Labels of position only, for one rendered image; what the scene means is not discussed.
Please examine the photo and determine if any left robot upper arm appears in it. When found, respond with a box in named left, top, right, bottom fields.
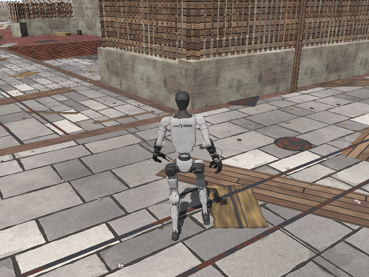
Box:
left=156, top=116, right=171, bottom=147

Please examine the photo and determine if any left robot hand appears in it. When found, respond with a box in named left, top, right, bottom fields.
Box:
left=152, top=153, right=165, bottom=163

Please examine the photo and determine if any right robot hand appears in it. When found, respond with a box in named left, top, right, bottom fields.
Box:
left=209, top=160, right=223, bottom=174

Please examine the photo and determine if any humanoid robot torso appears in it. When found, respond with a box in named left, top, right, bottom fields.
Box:
left=170, top=113, right=196, bottom=173

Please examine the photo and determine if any left robot forearm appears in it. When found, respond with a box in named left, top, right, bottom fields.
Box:
left=153, top=139, right=162, bottom=156

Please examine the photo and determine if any left robot thigh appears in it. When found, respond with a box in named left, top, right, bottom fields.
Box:
left=165, top=162, right=180, bottom=205

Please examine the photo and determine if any right robot upper arm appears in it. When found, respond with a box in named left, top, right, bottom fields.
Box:
left=195, top=115, right=212, bottom=148

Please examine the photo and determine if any right robot forearm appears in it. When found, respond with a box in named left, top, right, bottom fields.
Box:
left=207, top=138, right=220, bottom=163

